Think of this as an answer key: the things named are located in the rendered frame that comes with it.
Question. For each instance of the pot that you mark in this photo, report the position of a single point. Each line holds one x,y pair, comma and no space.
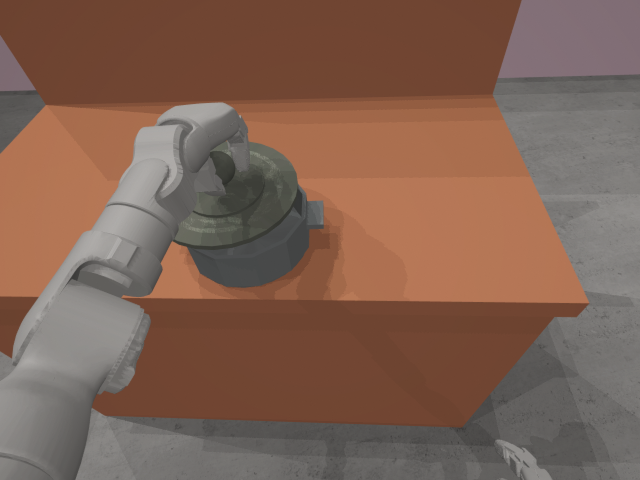
268,257

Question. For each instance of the robot right hand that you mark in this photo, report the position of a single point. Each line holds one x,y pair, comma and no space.
521,462

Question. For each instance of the lid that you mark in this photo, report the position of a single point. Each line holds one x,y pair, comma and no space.
256,202

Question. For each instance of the table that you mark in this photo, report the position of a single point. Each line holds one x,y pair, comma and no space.
438,265

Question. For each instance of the robot left hand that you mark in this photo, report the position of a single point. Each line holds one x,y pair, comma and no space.
221,123

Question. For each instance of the robot left upper arm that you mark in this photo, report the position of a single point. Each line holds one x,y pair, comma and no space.
88,342

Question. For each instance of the robot left forearm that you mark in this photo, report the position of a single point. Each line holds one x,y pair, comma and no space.
122,253

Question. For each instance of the knob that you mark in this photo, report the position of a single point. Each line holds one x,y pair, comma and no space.
224,165

